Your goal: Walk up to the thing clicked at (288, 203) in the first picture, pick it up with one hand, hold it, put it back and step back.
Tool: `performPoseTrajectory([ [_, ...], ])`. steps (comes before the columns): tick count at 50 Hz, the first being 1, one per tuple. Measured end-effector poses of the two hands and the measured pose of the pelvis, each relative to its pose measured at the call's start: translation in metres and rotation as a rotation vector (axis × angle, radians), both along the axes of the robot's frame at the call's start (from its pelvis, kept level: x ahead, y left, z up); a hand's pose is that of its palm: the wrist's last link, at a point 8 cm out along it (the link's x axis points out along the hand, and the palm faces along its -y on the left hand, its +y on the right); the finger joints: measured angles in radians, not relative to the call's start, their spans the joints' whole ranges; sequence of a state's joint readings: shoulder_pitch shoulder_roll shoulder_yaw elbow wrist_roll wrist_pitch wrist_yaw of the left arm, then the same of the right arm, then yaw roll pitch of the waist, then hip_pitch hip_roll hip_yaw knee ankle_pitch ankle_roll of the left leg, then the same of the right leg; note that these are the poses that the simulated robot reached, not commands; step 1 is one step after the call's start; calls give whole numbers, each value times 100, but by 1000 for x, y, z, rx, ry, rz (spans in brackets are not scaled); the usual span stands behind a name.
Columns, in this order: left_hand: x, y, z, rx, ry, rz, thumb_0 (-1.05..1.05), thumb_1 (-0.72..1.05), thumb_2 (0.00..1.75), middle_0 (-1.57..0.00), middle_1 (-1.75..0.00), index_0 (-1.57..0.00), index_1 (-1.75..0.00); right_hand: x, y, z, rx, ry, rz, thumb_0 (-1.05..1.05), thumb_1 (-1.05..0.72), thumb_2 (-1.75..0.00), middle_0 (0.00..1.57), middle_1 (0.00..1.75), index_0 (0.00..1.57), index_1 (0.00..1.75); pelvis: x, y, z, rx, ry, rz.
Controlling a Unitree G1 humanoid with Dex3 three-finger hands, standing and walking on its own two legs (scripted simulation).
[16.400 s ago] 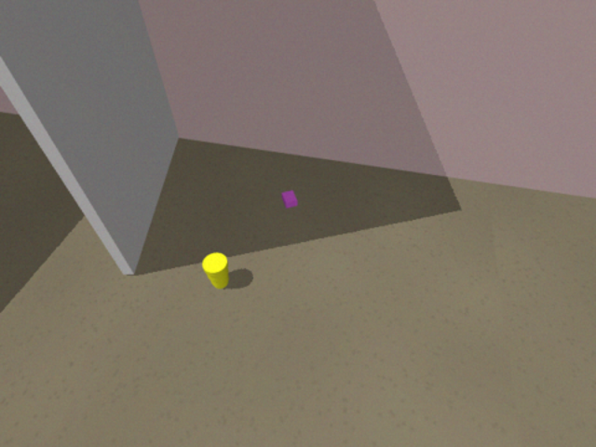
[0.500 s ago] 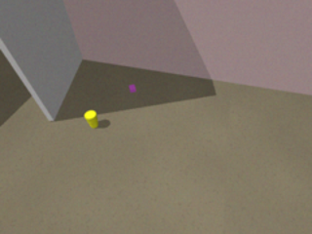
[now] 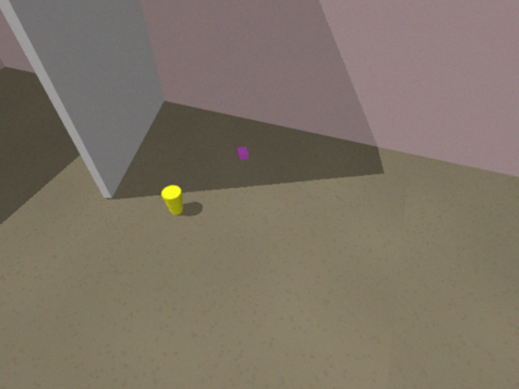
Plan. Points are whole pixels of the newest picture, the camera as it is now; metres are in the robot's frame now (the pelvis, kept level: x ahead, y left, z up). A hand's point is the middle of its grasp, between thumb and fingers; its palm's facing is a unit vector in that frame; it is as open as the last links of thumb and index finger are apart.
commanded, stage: walk up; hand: left
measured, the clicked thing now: (242, 153) +1.49 +0.22 -0.76
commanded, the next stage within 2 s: none
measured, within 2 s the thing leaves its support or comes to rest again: neither
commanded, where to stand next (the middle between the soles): +1.07 -0.04 m, yaw -1 degrees
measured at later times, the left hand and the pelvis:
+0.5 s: hand (126, 317) +0.27 +0.29 -0.14, palm faces -0.10 -0.92 -0.37, open 7.4 cm; pelvis +0.19 +0.01 -0.01, yaw -2 degrees
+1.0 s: hand (156, 254) +0.44 +0.29 -0.17, palm faces -0.04 -0.94 -0.34, open 7.4 cm; pelvis +0.42 +0.02 -0.02, yaw -1 degrees
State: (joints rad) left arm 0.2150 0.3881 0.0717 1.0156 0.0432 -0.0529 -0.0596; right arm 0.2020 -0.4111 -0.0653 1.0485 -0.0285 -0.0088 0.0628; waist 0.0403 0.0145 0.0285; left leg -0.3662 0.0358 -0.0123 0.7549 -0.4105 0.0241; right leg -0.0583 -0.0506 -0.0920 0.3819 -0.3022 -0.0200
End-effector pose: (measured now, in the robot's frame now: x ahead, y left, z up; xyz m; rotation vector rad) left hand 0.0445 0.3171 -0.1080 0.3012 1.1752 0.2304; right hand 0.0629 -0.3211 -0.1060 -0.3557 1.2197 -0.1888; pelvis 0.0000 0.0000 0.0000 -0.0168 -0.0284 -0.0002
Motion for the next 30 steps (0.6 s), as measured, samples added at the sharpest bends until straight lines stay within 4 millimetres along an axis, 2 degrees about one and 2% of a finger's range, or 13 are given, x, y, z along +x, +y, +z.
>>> performPoseTrajectory([
  [3,-3,25,-5,12,46,20,1,90,90,-20,-30,-21,-30,27,5,8,-20,-33,23,1,-91,-90,20,30,20,30,18,13,-3,-4,-5,13],
  [5,2,43,-14,18,74,26,1,90,90,-20,-30,-21,-30,45,10,9,-46,-66,30,1,-91,-90,20,30,20,30,32,24,-11,0,-11,16],
  [7,13,56,-22,27,104,19,1,91,90,-20,-30,-21,-30,56,14,8,-72,-105,20,1,-91,-90,20,30,20,30,44,34,-19,21,-21,2],
  [10,41,61,-21,19,110,0,1,91,90,-20,-30,-20,-30,62,24,13,-67,-115,-13,1,-91,-90,20,30,20,30,63,39,-15,30,-24,0],
  [16,110,50,-6,-15,47,-64,1,91,90,-20,-30,-20,-30,75,37,15,-31,-76,-37,1,-90,-90,21,30,20,30,105,39,-2,43,-27,-20],
  [21,170,35,6,-14,25,-109,1,91,90,-20,-30,-20,-30,101,32,4,8,-52,-53,1,-90,-90,21,30,20,30,147,31,-1,47,-23,-27],
  [27,254,11,10,45,-44,-125,1,91,90,-20,-30,-20,-30,159,5,-28,36,-33,-61,1,-90,-90,21,30,20,30,211,4,-18,38,-18,-34],
  [30,284,-3,16,55,-111,-113,1,91,90,-20,-30,-21,-30,198,-3,-33,44,-22,-42,1,-90,-90,21,30,20,30,236,-7,-18,27,-21,-26],
])
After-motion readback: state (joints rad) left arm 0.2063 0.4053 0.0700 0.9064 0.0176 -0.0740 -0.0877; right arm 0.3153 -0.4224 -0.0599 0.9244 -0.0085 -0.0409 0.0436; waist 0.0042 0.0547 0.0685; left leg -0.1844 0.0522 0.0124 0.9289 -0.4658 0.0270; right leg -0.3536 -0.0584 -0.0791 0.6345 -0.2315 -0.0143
